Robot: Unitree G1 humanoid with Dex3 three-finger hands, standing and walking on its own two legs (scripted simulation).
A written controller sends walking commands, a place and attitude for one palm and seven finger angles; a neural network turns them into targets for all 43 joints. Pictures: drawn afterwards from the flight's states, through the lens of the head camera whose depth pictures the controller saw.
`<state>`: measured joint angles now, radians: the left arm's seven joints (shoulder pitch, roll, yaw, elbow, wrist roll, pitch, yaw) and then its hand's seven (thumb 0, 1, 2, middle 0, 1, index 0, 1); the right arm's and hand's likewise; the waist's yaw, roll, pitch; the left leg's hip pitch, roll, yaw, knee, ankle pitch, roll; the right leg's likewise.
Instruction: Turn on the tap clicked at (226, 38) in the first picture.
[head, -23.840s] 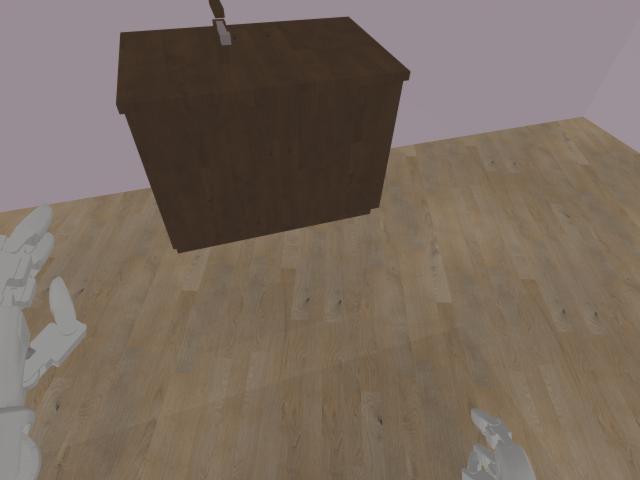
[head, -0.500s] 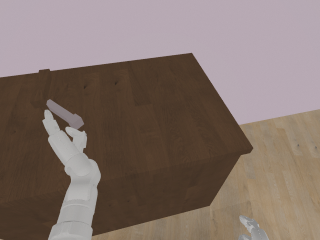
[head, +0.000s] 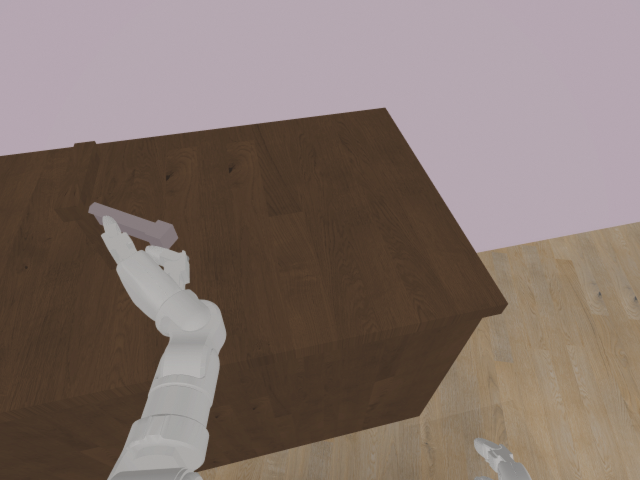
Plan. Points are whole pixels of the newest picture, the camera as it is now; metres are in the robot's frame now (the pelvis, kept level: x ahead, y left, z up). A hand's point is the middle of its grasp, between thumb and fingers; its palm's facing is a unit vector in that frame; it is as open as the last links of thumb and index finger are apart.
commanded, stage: push the lever round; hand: left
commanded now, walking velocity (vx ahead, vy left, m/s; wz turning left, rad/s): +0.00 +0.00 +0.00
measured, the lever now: (162, 236) +0.40 +0.25 +0.08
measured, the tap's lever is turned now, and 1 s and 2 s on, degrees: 55 77 80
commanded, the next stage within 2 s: lift the hand up off the lever in 0.72 s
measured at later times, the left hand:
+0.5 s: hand (195, 246) +0.39 +0.20 +0.07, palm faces +0.81 -0.57 -0.11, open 7.8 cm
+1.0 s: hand (199, 232) +0.41 +0.20 +0.07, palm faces +0.81 -0.58 -0.10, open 7.9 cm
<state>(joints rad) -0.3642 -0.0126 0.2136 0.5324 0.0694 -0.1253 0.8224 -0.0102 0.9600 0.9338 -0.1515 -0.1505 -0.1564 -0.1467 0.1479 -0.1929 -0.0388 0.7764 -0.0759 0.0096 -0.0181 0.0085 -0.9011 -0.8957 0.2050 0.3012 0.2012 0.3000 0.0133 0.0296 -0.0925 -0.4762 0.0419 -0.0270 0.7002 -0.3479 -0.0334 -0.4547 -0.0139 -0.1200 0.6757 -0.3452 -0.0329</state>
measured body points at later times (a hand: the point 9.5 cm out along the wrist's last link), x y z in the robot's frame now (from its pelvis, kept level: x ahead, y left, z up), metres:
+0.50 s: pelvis +0.00 -0.01 +0.00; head +0.03 -0.01 +0.45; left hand +0.34 +0.23 +0.08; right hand +0.13 -0.25 -0.13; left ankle +0.00 +0.14 -0.72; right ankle +0.00 -0.10 -0.72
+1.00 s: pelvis -0.01 +0.00 +0.00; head +0.03 -0.01 +0.45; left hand +0.37 +0.23 +0.08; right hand +0.09 -0.25 -0.13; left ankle +0.00 +0.14 -0.72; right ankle +0.00 -0.10 -0.72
